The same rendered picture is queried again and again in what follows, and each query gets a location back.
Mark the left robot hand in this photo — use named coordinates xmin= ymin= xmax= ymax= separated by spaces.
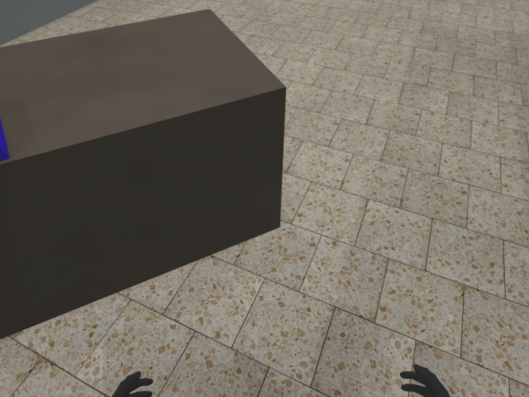
xmin=112 ymin=371 xmax=153 ymax=397

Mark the right robot hand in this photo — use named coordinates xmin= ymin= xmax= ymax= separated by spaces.
xmin=400 ymin=364 xmax=450 ymax=397

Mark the pedestal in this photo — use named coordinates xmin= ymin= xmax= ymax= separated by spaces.
xmin=0 ymin=9 xmax=286 ymax=339

